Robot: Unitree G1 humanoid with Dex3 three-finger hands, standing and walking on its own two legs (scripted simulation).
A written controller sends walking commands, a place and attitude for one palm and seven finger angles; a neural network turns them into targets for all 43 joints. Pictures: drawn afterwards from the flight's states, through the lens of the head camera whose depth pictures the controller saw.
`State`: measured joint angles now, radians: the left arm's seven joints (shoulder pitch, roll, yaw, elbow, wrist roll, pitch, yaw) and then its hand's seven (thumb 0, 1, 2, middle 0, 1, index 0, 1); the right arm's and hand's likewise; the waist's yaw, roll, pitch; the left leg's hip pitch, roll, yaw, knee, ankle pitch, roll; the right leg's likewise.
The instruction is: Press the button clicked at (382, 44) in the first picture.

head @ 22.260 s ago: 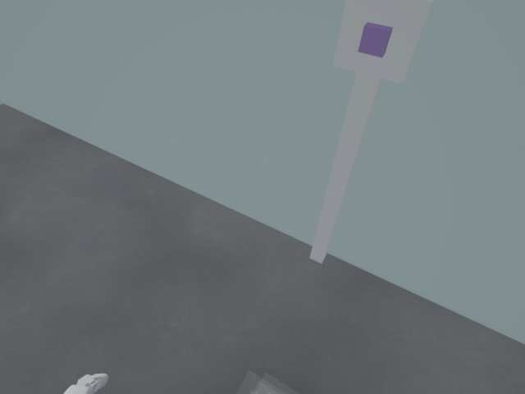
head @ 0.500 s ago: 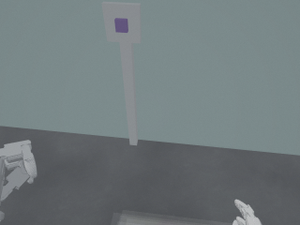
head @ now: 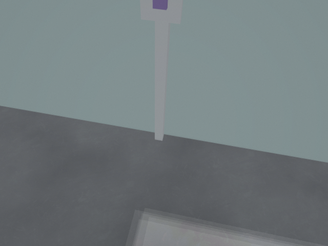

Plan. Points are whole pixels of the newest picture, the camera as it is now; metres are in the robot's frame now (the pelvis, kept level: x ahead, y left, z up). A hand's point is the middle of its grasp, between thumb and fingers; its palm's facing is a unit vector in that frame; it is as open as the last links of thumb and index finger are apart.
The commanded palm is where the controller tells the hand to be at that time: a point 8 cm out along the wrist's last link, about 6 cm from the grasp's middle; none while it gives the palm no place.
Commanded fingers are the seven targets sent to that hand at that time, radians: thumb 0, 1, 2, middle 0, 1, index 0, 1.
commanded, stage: let the arm hang, fingers relaxed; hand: left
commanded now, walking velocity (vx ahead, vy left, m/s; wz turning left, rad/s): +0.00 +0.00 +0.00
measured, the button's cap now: (160, 0) +0.90 +0.09 +0.20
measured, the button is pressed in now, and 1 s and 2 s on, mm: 0 0 0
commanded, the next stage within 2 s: stand and wait in 0.68 s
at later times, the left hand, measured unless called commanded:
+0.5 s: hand out of the picture +0.07 +0.20 -0.16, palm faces -0.01 -0.96 -0.27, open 7.3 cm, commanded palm none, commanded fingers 0.00 0.90 0.90 -0.20 -0.30 -0.20 -0.30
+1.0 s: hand out of the picture +0.09 +0.21 -0.15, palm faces -0.02 -0.95 -0.31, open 7.4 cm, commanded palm none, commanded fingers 0.00 0.90 0.90 -0.20 -0.30 -0.20 -0.30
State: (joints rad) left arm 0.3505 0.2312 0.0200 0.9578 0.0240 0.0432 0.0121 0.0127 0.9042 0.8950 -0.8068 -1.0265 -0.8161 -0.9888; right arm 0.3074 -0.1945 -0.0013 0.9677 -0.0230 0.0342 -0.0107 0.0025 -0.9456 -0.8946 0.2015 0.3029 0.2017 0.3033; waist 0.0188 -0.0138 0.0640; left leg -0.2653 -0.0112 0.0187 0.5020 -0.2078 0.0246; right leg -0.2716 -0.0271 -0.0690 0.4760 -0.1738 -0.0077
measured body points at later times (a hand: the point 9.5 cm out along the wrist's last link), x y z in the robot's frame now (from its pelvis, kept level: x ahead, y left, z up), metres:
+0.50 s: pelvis +0.01 -0.01 +0.01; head +0.01 -0.02 +0.46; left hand +0.07 +0.25 -0.14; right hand +0.02 -0.25 -0.15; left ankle +0.04 +0.10 -0.74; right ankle +0.05 -0.12 -0.74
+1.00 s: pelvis +0.03 -0.02 +0.01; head +0.05 -0.03 +0.46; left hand +0.09 +0.26 -0.13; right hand +0.06 -0.29 -0.14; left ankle +0.04 +0.10 -0.74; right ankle +0.05 -0.12 -0.74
